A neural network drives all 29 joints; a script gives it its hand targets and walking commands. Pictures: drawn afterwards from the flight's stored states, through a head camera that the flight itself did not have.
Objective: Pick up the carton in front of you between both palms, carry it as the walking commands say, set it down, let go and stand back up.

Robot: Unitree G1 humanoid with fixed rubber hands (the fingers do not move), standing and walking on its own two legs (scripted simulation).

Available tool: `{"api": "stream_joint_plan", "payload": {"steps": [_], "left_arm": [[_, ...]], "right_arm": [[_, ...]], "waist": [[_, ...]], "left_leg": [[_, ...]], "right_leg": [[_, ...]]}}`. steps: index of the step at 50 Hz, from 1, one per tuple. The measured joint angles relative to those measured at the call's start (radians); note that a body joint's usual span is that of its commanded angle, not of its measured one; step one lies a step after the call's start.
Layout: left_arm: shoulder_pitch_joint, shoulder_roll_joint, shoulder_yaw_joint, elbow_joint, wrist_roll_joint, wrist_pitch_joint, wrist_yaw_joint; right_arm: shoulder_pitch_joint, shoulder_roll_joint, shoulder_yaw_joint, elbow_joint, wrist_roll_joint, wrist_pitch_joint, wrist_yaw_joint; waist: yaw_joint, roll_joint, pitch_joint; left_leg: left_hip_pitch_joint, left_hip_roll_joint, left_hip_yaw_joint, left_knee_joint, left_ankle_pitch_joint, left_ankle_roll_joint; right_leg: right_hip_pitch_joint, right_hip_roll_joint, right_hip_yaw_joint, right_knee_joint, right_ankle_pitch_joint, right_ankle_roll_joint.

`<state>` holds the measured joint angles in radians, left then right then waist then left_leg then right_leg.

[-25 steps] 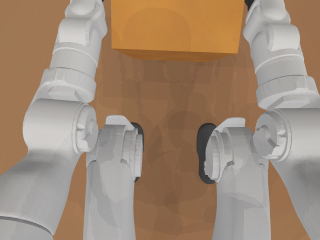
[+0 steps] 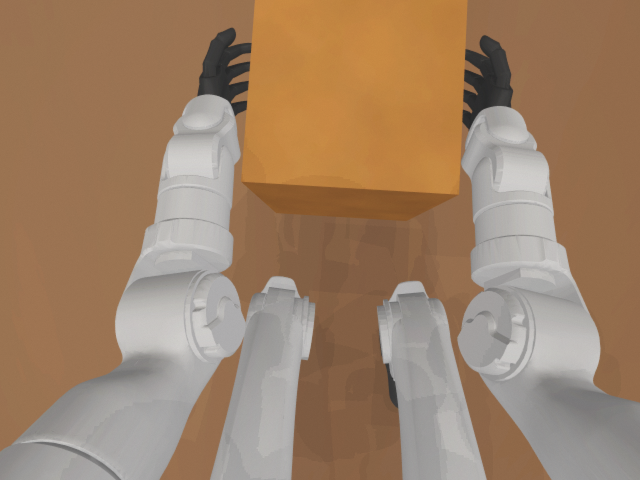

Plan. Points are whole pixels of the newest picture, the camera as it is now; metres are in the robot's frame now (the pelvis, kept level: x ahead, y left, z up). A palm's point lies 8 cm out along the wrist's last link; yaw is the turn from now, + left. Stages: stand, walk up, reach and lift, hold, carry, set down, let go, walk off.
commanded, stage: reach and lift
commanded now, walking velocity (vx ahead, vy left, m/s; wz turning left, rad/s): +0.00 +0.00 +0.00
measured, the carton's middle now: (348, 130) +0.51 +0.01 -0.13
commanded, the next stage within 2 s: none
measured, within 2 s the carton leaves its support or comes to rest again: neither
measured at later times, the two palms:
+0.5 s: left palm (159, 67) +0.47 +0.16 +0.09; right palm (579, 74) +0.47 -0.14 +0.09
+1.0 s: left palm out of the picture +0.42 +0.15 +0.24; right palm out of the picture +0.43 -0.15 +0.24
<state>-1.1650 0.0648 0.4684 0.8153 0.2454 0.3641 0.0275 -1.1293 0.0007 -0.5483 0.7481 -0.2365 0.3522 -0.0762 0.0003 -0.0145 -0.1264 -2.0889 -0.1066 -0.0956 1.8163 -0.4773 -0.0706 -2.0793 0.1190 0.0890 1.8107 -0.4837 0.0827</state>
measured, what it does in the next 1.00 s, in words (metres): rises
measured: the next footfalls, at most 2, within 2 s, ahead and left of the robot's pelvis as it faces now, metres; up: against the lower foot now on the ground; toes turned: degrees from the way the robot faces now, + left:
none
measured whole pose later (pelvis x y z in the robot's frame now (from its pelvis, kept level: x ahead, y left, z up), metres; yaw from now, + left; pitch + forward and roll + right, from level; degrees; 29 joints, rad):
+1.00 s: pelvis +0.10 +0.00 +0.26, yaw +1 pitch +16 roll +0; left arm -0.37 -0.12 0.31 0.55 0.21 0.37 0.03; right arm -0.38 0.14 -0.33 0.55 -0.20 0.35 -0.05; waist 0.00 -0.01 -0.18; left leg -0.74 -0.07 -0.14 0.81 -0.35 -0.03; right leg -0.74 0.07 0.14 0.81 -0.35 0.03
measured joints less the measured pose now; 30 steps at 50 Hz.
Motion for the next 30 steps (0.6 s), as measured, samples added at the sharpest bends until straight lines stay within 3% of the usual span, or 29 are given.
{"api": "stream_joint_plan", "payload": {"steps": [13, 30], "left_arm": [[0.202, -0.056, -0.053, -0.146, -0.04, 0.032, 0.004], [0.476, -0.126, -0.087, -0.158, -0.043, -0.013, 0.01]], "right_arm": [[0.186, 0.044, 0.077, -0.117, 0.043, 0.026, -0.002], [0.451, 0.095, 0.126, -0.109, 0.046, -0.02, 0.006]], "waist": [[0.0, 0.0, -0.068], [-0.002, 0.002, -0.113]], "left_leg": [[0.209, 0.002, -0.009, -0.17, -0.01, 0.004], [0.682, 0.012, -0.024, -0.497, 0.008, 0.023]], "right_leg": [[0.207, -0.004, 0.011, -0.167, -0.01, -0.01], [0.679, -0.02, 0.03, -0.492, 0.008, -0.033]]}}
